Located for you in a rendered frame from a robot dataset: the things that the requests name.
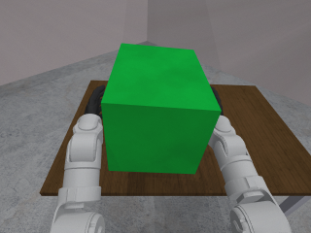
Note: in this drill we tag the right robot hand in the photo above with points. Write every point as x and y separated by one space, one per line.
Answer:
218 99

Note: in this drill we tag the left robot hand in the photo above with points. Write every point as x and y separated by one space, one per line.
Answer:
94 102

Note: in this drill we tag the table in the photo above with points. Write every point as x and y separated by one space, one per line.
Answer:
278 156

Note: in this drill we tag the carton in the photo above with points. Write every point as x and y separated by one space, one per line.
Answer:
158 111

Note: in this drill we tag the right robot upper arm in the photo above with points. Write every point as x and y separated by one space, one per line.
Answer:
258 217

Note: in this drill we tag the left robot upper arm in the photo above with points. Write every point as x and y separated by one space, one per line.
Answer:
84 222

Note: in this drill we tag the robot left forearm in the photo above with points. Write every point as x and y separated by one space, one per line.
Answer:
82 166

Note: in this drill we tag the robot right forearm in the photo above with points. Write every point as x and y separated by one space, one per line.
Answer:
242 182

